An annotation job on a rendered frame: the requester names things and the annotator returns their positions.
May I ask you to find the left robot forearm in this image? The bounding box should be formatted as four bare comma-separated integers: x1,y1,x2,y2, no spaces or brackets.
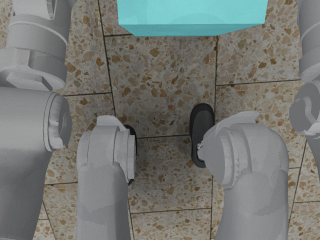
0,0,77,92

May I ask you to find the right robot foot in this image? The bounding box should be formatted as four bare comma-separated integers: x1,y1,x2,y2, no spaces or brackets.
189,103,215,168

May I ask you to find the left robot upper arm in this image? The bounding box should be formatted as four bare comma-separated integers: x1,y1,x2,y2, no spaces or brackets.
0,86,73,240

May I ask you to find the right robot upper arm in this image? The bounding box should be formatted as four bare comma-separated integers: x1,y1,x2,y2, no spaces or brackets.
289,77,320,183

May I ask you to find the right robot forearm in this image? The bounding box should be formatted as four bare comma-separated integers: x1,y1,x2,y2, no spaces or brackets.
295,0,320,83

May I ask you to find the carton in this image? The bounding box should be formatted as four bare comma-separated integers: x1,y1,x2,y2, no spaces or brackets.
117,0,268,37

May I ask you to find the left robot shin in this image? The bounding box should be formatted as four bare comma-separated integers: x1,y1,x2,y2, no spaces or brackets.
76,115,131,181

